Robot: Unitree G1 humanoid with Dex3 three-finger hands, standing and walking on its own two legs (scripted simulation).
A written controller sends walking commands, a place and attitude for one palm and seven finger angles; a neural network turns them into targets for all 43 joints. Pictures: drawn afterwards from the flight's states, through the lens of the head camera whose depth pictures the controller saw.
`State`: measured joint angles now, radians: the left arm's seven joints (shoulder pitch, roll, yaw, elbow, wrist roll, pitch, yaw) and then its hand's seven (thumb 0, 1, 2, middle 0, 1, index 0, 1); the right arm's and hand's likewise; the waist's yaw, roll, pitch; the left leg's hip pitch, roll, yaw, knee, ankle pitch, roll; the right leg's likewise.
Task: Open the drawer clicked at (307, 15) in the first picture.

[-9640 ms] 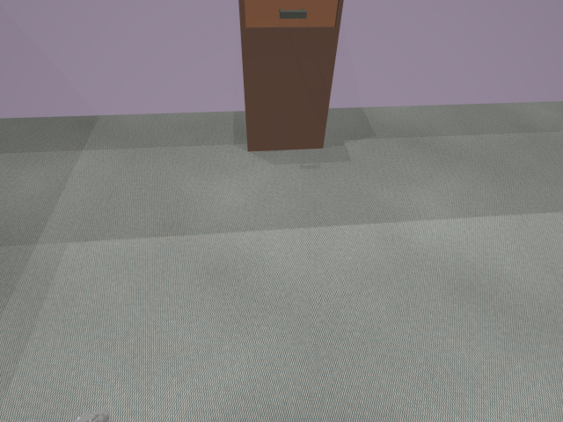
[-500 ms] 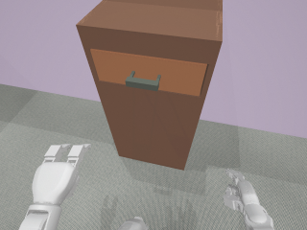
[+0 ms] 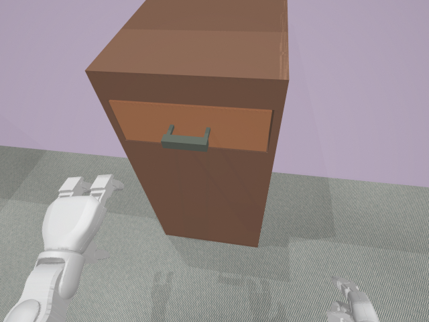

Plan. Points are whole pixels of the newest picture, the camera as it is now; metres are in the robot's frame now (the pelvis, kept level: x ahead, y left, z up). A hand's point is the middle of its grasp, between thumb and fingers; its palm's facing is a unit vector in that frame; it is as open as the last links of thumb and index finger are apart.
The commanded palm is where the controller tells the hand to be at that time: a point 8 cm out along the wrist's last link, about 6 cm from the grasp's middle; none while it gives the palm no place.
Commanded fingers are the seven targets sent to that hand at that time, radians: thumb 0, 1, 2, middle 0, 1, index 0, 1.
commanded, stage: raise the hand with hooked fingers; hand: left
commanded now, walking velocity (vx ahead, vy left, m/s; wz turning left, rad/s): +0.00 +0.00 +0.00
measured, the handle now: (187, 136) +0.53 +0.14 +0.01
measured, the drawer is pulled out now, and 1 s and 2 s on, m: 0.00 0.00 0.00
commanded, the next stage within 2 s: move the hooked fingers above the handle in 0.80 s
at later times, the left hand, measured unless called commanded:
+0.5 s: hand (85, 181) +0.30 +0.26 +0.13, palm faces +0.04 -0.07 -1.00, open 13.8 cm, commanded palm +0.27 +0.25 +0.18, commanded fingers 0.00 -0.50 0.30 -0.30 -1.20 -0.30 -1.20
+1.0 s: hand (87, 193) +0.28 +0.25 +0.11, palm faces +0.03 -0.08 -1.00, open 13.9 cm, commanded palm +0.27 +0.25 +0.17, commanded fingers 0.00 -0.50 0.30 -0.30 -1.20 -0.30 -1.20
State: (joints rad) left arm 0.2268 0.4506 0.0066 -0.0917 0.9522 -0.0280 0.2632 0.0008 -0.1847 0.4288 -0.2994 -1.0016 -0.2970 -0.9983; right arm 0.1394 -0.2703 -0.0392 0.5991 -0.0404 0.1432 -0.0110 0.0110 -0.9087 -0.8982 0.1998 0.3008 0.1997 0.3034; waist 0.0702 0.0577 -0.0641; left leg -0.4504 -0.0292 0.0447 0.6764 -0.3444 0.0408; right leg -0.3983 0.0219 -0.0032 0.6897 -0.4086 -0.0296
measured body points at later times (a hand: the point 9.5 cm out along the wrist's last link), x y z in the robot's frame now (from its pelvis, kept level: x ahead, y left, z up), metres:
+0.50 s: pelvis -0.01 +0.01 +0.02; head +0.01 -0.02 +0.47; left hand +0.29 +0.26 +0.18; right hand +0.19 -0.20 -0.09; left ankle +0.00 +0.09 -0.72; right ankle -0.04 -0.10 -0.72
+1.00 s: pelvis -0.02 +0.01 +0.02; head +0.00 -0.02 +0.47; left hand +0.28 +0.25 +0.17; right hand +0.17 -0.21 -0.10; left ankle +0.00 +0.09 -0.72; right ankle -0.04 -0.10 -0.72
